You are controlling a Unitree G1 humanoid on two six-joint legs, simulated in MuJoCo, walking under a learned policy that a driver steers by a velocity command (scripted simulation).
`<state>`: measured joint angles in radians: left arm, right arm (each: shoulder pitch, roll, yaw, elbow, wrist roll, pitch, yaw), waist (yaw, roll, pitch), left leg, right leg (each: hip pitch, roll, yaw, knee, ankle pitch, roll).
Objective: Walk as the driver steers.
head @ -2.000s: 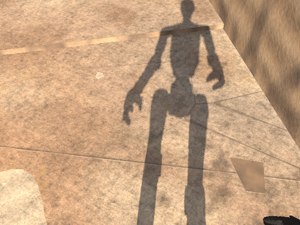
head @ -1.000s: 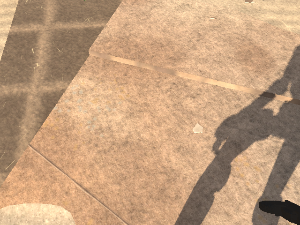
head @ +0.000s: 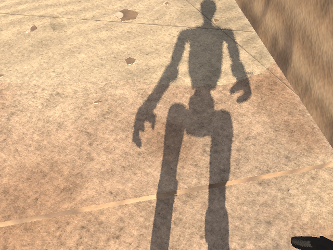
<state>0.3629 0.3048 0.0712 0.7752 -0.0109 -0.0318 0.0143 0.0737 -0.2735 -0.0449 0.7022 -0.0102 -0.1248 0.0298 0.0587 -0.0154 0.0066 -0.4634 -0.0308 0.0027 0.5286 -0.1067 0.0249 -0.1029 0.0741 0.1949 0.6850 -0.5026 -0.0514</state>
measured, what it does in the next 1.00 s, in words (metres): walks ahead, turning left: right foot, then left foot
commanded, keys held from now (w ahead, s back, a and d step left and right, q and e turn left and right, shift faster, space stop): w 0.22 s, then w+q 0.78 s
